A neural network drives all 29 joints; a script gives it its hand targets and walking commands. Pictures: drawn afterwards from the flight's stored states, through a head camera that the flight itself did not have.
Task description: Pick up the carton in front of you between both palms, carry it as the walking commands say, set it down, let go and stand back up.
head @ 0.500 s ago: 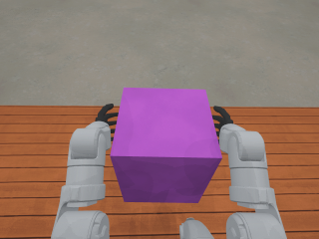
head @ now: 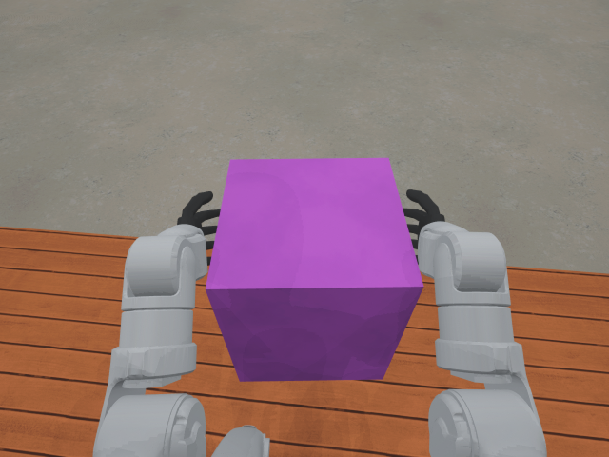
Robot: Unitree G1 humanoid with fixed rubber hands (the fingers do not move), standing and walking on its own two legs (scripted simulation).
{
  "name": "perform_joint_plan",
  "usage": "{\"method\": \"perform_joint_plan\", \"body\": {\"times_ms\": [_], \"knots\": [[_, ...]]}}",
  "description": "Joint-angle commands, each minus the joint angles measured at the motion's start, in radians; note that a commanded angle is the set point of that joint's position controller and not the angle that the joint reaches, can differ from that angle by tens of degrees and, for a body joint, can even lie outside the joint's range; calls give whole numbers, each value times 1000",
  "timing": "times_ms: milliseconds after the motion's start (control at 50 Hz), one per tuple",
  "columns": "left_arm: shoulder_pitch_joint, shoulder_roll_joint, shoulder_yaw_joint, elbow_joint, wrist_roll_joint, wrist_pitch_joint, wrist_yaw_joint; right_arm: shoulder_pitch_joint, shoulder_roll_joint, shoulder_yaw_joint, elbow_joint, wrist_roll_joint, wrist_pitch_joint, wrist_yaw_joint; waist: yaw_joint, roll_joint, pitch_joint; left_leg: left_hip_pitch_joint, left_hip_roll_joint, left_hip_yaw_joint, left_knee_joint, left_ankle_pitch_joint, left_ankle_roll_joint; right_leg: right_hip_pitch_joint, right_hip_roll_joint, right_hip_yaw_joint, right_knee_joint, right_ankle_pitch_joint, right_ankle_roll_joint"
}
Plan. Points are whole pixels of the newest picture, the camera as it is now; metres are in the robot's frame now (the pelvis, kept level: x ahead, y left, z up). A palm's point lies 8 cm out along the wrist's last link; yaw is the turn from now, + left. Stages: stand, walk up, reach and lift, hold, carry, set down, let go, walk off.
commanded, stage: carry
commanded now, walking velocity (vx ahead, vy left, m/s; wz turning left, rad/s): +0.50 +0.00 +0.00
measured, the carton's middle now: (310, 275) +0.35 +0.01 +0.03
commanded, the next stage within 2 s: none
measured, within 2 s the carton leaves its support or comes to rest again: neither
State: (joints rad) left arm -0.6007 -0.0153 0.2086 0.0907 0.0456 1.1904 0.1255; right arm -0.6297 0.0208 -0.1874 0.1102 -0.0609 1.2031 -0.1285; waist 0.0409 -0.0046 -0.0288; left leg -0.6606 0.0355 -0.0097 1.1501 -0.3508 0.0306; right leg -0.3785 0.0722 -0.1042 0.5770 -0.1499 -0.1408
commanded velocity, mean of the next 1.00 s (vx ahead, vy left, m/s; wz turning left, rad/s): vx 0.50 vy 0.00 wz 0.00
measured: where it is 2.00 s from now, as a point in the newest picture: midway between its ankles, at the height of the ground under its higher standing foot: (323, 229)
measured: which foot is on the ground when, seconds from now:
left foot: up 0.00-0.30, down 0.32-0.86, up 0.88-1.00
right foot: down 0.00-0.30, up 0.32-0.84, down 0.86-1.00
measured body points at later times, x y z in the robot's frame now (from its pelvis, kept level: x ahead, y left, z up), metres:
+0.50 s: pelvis +0.31 +0.03 -0.05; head +0.33 +0.04 +0.40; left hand +0.68 +0.16 +0.03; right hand +0.65 -0.14 +0.03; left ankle +0.34 +0.06 -0.77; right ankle +0.27 -0.10 -0.69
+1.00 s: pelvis +0.62 -0.02 -0.10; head +0.63 -0.03 +0.35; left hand +0.97 +0.14 +0.01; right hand +0.98 -0.17 +0.01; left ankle +0.52 +0.10 -0.72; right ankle +0.67 -0.06 -0.82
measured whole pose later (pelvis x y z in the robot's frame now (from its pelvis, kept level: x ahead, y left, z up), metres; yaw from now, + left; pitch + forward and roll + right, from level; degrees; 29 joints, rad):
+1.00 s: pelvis +0.62 -0.02 -0.10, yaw +0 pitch +4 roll +1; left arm -0.62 -0.01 0.20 0.11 0.06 1.21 0.12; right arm -0.65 -0.01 -0.18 0.16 -0.03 1.21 -0.13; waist 0.02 0.00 -0.06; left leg -0.51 -0.02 0.00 1.30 -0.45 0.05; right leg -0.45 0.07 -0.11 0.61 -0.10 -0.14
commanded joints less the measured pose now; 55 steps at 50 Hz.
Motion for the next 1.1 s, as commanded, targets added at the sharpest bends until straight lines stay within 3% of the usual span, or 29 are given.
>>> {"method": "perform_joint_plan", "body": {"times_ms": [0, 60, 200, 240, 260, 280, 300, 320, 340, 360, 380, 400, 420, 460, 540, 580, 660, 740, 780, 800, 820, 840, 860, 880, 900, 920, 940, 1000, 1080], "knots": [[-733, -1117, -673, -121, -469, -25, -258, -625, 1084, 623, -107, 370, -51, 188, 4, -84, -434, -122, 16, 29, -85, 116, -10, 437, -276, 313, -133, 567, -43], [-722, -1100, -684, -142, -465, -36, -261, -630, 1072, 649, -138, 365, -61, 183, 25, -89, -424, -168, 0, 57, -195, 232, 1, 514, -240, 263, -106, 694, -23], [-617, -1043, -671, -70, -430, -29, -264, -574, 1000, 642, -108, 334, -39, 192, 72, -90, -350, 0, -93, 145, -656, 522, 42, 549, -157, 175, -22, 686, 0], [-610, -1050, -669, -22, -429, -33, -272, -558, 985, 616, -60, 319, -37, 203, 42, -101, -350, 176, -101, 157, -739, 580, 69, 486, -158, 154, 79, 689, 19], [-621, -1056, -670, 1, -432, -37, -276, -549, 978, 600, -34, 309, -39, 208, 3, -102, -368, 300, -98, 164, -771, 589, 74, 437, -156, 134, 176, 697, 40], [-642, -1063, -672, 22, -435, -42, -279, -539, 972, 583, -10, 301, -42, 214, -53, -79, -398, 486, -56, 140, -796, 636, 78, 326, -143, 99, 332, 605, 64], [-654, -1065, -670, 34, -430, -47, -282, -531, 955, 563, 8, 298, -45, 223, -70, 26, -435, 728, 92, -12, -678, 864, 86, 80, -93, 80, 545, 179, 79], [-676, -1084, -663, 56, -429, -44, -281, -530, 943, 538, 41, 291, -46, 228, -68, 189, -492, 974, 319, -295, -531, 1183, 157, -191, -5, 71, 690, -454, 116], [-679, -1095, -642, 69, -432, -41, -275, -524, 942, 519, 67, 298, -51, 234, -112, 276, -564, 1065, 392, -525, -572, 871, 319, -366, 22, 127, 893, -522, 126], [-702, -1105, -644, 33, -429, -47, -268, -541, 994, 540, 56, 322, -60, 242, -115, 225, -560, 989, 355, -587, -667, 444, 338, -433, -21, 157, 903, -444, 97], [-766, -1116, -651, -25, -431, -57, -258, -621, 1062, 578, -7, 369, -68, 252, -102, 118, -494, 859, 290, -527, -725, 258, 285, -424, -56, 154, 839, -370, 83], [-784, -1132, -651, -57, -427, -65, -246, -707, 1110, 617, -73, 417, -73, 257, -77, 38, -429, 726, 256, -452, -760, 261, 243, -382, -80, 141, 758, -314, 88], [-771, -1137, -647, -76, -416, -69, -233, -766, 1140, 650, -118, 457, -77, 259, -58, 14, -413, 633, 240, -397, -784, 262, 223, -327, -96, 140, 695, -282, 95], [-703, -1133, -647, -89, -392, -73, -212, -767, 1157, 679, -155, 494, -84, 258, -56, 50, -411, 567, 210, -314, -801, 317, 191, -276, -110, 118, 604, -227, 109], [-583, -1116, -670, -90, -351, -84, -194, -642, 1132, 684, -151, 477, -92, 263, -93, 92, -446, 738, 170, -191, -709, 788, 161, -405, -121, 88, 470, -93, 133], [-574, -1100, -683, -107, -340, -90, -191, -619, 1117, 690, -157, 472, -97, 268, -108, 103, -444, 790, 142, -150, -687, 892, 143, -440, -111, 70, 401, -8, 127], [-610, -1045, -707, -166, -343, -85, -183, -625, 1067, 704, -196, 480, -95, 269, -131, 104, -392, 821, 84, -95, -664, 918, 127, -411, -69, 27, 179, 163, 104], [-573, -966, -681, -140, -324, -48, -186, -563, 997, 689, -150, 462, -70, 261, -153, 109, -348, 814, 54, -55, -582, 837, 121, -270, -23, -16, -92, 349, 68], [-553, -926, -649, -100, -312, -27, -193, -571, 979, 677, -111, 459, -56, 260, -116, 109, -344, 738, 58, -34, -471, 839, 103, -89, -17, -17, -167, 394, 39], [-542, -911, -629, -77, -306, -19, -197, -589, 974, 670, -92, 460, -49, 260, -69, 100, -365, 689, 52, -4, -361, 844, 80, 46, -17, -25, -211, 405, 34], [-552, -901, -610, -65, -300, -11, -201, -604, 974, 666, -72, 461, -44, 260, -16, 71, -398, 570, 33, 30, -198, 708, 55, 237, -64, 8, -220, 453, 34], [-559, -887, -587, -45, -299, -3, -207, -629, 973, 655, -65, 457, -39, 258, -17, -53, -445, 333, -19, 49, -8, 210, 43, 468, -218, 160, -59, 738, 39], [-595, -859, -561, -19, -300, 4, -208, -663, 1000, 640, -39, 459, -22, 253, -5, -263, -539, 38, -132, 28, 241, -290, -11, 754, -461, 523, 51, 913, -118], [-581, -878, -558, 8, -320, 7, -212, -678, 989, 623, -43, 456, -14, 244, 23, -274, -612, -104, -115, -24, 391, -283, 0, 793, -518, 706, -36, 434, -247], [-614, -941, -585, -17, -355, 3, -220, -727, 1000, 627, -79, 462, -14, 238, 27, -160, -542, -129, -72, -39, 338, -205, 22, 651, -436, 690, -123, 134, -207], [-704, -1000, -606, -71, -391, 0, -230, -767, 1035, 623, -104, 459, -18, 232, 9, -65, -465, -118, -48, -35, 274, -137, 25, 510, -379, 621, -159, 56, -158], [-774, -1047, -626, -100, -424, 1, -237, -768, 1052, 608, -108, 445, -21, 224, -13, -15, -415, -83, -19, -42, 185, -82, 20, 397, -346, 551, -184, 75, -122], [-801, -1120, -659, -121, -471, -9, -248, -701, 1081, 594, -101, 409, -30, 207, -30, -48, -408, 3, 8, -16, 51, -21, 0, 277, -308, 435, -218, 134, -68], [-741, -1132, -669, -112, -468, -28, -259, -629, 1097, 616, -91, 373, -53, 195, 2, -75, -437, -117, 24, 22, -84, 111, -15, 431, -284, 324, -149, 538, -38]]}}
